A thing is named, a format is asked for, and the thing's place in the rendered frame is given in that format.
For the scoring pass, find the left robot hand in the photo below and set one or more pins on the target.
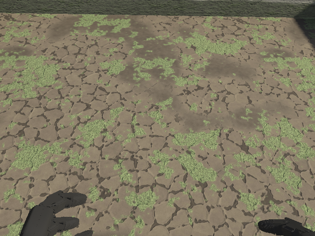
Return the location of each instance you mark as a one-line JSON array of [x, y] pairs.
[[41, 220]]

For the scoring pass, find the right robot hand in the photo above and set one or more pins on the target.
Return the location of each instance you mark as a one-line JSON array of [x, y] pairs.
[[284, 227]]

